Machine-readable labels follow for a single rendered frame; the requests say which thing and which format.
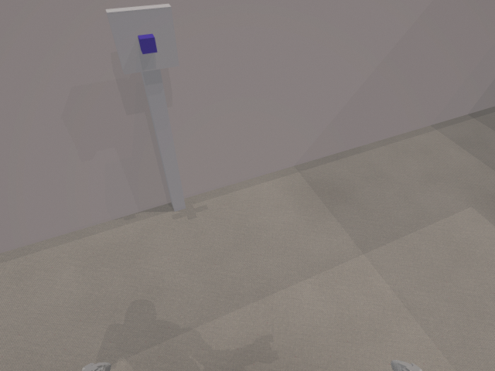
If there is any panel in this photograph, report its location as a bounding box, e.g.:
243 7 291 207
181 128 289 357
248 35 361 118
106 4 186 212

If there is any button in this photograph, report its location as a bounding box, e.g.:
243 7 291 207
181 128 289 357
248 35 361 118
138 34 157 54

